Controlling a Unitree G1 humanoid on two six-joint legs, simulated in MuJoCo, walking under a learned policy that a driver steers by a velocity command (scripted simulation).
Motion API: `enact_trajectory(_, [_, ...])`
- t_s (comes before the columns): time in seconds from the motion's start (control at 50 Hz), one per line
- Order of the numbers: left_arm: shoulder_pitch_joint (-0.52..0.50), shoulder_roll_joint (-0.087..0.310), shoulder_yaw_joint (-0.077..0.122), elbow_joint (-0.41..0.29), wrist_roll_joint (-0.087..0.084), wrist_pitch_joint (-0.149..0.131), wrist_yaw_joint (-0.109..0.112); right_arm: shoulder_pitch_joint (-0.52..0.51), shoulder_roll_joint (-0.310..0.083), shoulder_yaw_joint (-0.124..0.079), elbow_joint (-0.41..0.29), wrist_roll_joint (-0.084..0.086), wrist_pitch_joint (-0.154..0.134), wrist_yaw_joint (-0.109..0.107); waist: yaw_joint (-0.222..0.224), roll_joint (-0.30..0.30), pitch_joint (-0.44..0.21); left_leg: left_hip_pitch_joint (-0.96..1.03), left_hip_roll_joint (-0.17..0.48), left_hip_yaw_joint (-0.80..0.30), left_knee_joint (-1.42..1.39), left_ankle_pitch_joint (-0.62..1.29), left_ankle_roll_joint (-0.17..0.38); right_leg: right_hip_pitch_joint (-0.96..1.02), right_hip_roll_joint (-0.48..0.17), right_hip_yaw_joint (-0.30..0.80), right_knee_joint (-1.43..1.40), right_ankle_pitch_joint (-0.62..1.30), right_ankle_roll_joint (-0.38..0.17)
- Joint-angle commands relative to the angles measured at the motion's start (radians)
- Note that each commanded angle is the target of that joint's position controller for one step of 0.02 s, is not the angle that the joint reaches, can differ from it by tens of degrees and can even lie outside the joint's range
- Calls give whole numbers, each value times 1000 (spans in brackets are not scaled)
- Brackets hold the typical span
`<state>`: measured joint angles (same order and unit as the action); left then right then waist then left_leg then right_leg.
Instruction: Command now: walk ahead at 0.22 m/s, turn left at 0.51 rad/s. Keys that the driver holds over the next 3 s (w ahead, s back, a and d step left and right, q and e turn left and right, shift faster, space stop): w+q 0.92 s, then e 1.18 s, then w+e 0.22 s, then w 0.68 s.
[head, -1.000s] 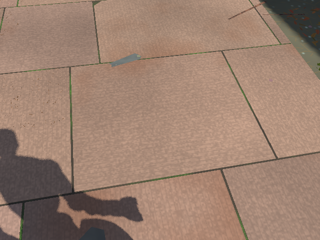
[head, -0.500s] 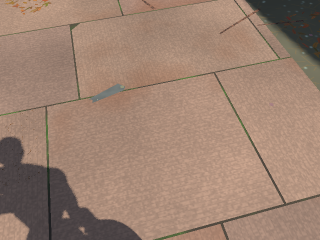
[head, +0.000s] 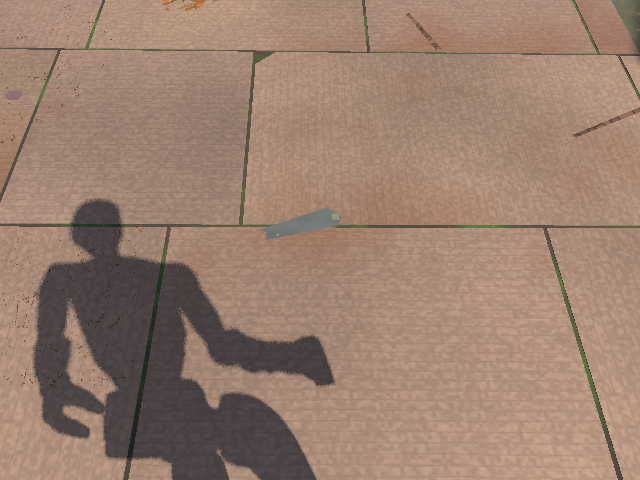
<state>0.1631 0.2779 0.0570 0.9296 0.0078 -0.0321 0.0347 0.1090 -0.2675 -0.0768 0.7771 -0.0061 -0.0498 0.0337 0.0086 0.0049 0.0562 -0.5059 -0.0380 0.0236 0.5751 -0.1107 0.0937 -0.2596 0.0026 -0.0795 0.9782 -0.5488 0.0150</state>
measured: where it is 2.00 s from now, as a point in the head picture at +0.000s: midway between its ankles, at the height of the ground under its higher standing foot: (228, 414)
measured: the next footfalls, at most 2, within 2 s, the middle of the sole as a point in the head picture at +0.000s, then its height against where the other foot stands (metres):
right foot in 0.40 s outside the picture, level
left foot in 0.90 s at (215, 478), level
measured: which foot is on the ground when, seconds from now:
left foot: down 0.00-0.40, up 0.42-0.88, down 0.90-1.00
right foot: up 0.00-0.38, down 0.40-0.92, up 0.94-1.00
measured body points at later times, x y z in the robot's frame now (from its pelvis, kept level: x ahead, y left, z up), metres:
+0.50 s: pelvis +0.17 -0.05 +0.02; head +0.18 -0.06 +0.47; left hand +0.21 +0.26 -0.08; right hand +0.37 -0.28 -0.09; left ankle +0.13 +0.08 -0.67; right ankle +0.22 -0.15 -0.72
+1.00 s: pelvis +0.38 +0.10 +0.00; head +0.42 +0.12 +0.45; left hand +0.24 +0.35 -0.12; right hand +0.69 +0.01 -0.08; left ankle +0.40 +0.20 -0.72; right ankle +0.32 -0.12 -0.61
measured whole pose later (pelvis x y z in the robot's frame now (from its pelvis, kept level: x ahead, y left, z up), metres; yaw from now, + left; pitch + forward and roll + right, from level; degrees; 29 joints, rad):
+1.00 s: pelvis +0.38 +0.10 +0.00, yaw +35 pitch +2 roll +0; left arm 0.32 0.30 0.05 0.85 -0.03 -0.09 0.00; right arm 0.10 -0.29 -0.07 0.60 0.01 -0.04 0.04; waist 0.05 0.00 0.07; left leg -0.45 -0.07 0.05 0.60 -0.19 0.09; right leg -0.29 -0.08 -0.01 1.21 -0.47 0.02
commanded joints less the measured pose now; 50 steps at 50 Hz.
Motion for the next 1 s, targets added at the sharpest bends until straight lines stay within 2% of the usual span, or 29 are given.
enact_trajectory(0.02, [32,124,20,-97,-34,-35,-31,159,-165,-45,-57,19,3,-16,-58,76,-325,617,318,-557,-248,-24,257,-471,-5,178,377,9,-14])
enact_trajectory(0.04, [-3,117,23,-93,-26,-34,-24,111,-145,-38,-65,30,6,-21,-35,-3,-224,475,274,-508,-305,-256,204,-467,-52,169,273,90,-18])
enact_trajectory(0.06, [-28,135,32,-101,-11,-28,-15,70,-130,-32,-78,26,6,-27,-14,18,-162,355,250,-490,-345,-334,181,-421,-74,169,170,140,-19])
enact_trajectory(0.08, [-32,133,35,-105,-4,-23,-14,52,-128,-30,-90,11,7,-33,3,53,-137,276,219,-471,-375,-352,171,-359,-76,164,111,176,-19])
enact_trajectory(0.12, [-24,105,31,-105,4,-29,-11,61,-145,-38,-102,1,1,-44,5,83,-137,223,183,-419,-387,-285,169,-302,-58,143,-11,220,-6])
enact_trajectory(0.18, [-68,83,24,-118,3,-39,-10,95,-171,-49,-105,14,0,-58,-16,93,-146,218,166,-395,-374,-264,162,-270,-36,141,-184,295,23])
enact_trajectory(0.3, [-136,100,24,-154,-19,-68,-25,133,-180,-54,-112,22,19,-58,-48,132,-134,215,164,-453,-337,-339,135,-187,4,145,-382,357,32])
enact_trajectory(0.34, [-113,111,29,-155,-27,-82,-30,134,-170,-50,-116,22,25,-56,-32,141,-130,203,159,-487,-306,-379,124,-112,12,144,-443,343,14])
enact_trajectory(0.38, [-24,119,39,-131,-28,-91,-29,110,-134,-37,-128,23,31,-56,28,125,-123,122,110,-477,-221,-440,84,56,-6,134,-545,363,-11])
enact_trajectory(0.4, [81,157,53,-107,-21,-93,-23,92,-83,-21,-140,21,29,-56,74,71,-143,-5,62,-423,-72,-482,38,213,-110,220,-591,302,-47])
enact_trajectory(0.42, [182,216,64,-93,1,-86,-14,111,3,2,-150,25,24,-54,82,-112,-190,-165,-52,-230,242,-487,-28,366,-309,459,-677,94,-118])
enact_trajectory(0.44, [194,274,78,-85,20,-81,-25,104,-50,-5,-208,38,7,-50,54,-262,-119,-387,-39,-184,387,-486,-25,356,-439,780,-779,-157,-216])
enact_trajectory(0.46, [135,213,66,-113,2,-82,-26,104,-127,-20,-195,33,1,-48,46,-205,-55,-440,36,-194,487,-410,-38,320,-425,742,-782,-210,-225])
enact_trajectory(0.48, [104,155,51,-124,-11,-79,-24,108,-149,-30,-175,26,4,-44,44,-167,-25,-447,51,-185,523,-330,-49,301,-366,624,-775,-130,-187])
enact_trajectory(0.5, [79,135,42,-134,-10,-75,-25,124,-139,-32,-159,21,8,-43,30,-144,-33,-417,68,-170,540,-266,-58,277,-320,522,-777,-25,-155])
enact_trajectory(0.54, [69,122,34,-131,2,-73,-21,97,-113,-29,-168,23,7,-33,32,-134,-13,-375,99,-149,549,-143,-75,215,-270,361,-809,189,-137])
enact_trajectory(0.58, [97,121,34,-119,9,-78,-22,82,-86,-23,-181,29,7,-29,38,-123,-25,-356,106,-131,552,-53,-91,204,-247,250,-817,342,-142])
enact_trajectory(0.66, [134,131,34,-106,6,-74,-20,21,-66,-16,-220,31,10,-21,55,-108,-14,-338,111,-109,398,78,-107,223,-237,104,-819,542,-148])
enact_trajectory(0.72, [166,152,36,-99,-2,-66,-18,-66,-40,-2,-252,29,8,0,87,-103,18,-277,114,-45,233,145,-99,231,-242,26,-824,573,-142])
enact_trajectory(0.8, [216,182,44,-79,-20,-45,-19,-152,-27,8,-293,36,5,31,101,-86,62,-244,95,24,97,66,-56,323,-285,-29,-787,696,-138])
enact_trajectory(0.84, [210,213,52,-82,-28,-33,-15,-131,-55,-5,-301,32,7,39,59,-115,21,-121,40,79,60,-25,-14,353,-289,-77,-684,1052,-121])
enact_trajectory(0.86, [211,234,59,-84,-31,-27,-10,-80,-84,-19,-294,28,10,38,20,-141,-28,-23,-1,105,58,-77,10,364,-290,-96,-584,1263,-113])
enact_trajectory(0.88, [205,244,62,-86,-32,-22,-4,49,-128,-43,-264,30,14,34,-58,-141,-105,151,-37,111,20,-68,45,337,-282,-112,-419,1369,-101])
enact_trajectory(0.9, [194,233,57,-97,-35,-24,-1,219,-183,-75,-219,33,22,17,-152,-107,-191,428,-44,70,-50,11,88,194,-250,-132,-194,1281,-68])
enact_trajectory(0.92, [232,127,25,-128,16,-38,-9,321,-260,-89,-189,37,34,-11,-134,104,-297,769,177,-245,-5,85,153,-132,-178,-115,134,490,-33])
enact_trajectory(0.94, [286,75,-7,-179,2,-75,-28,268,-303,-79,-227,24,16,-8,-61,266,-475,990,424,-828,-174,-9,363,-447,5,62,436,-77,1])
enact_trajectory(0.96, [170,178,22,-171,-41,-97,-39,283,-198,-51,-212,4,11,-4,-133,96,-446,921,405,-702,-221,137,298,-503,-54,171,469,4,-5])
enact_trajectory(0.98, [117,175,19,-191,-59,-97,-39,231,-164,-36,-200,1,3,-3,-108,80,-303,771,377,-508,-201,354,259,-503,-89,144,427,64,-11])
enact_trajectory(1.0, [115,156,16,-173,-43,-89,-29,164,-135,-24,-194,8,-6,-1,-58,-14,-217,603,324,-371,-199,487,215,-452,-133,138,346,114,-2])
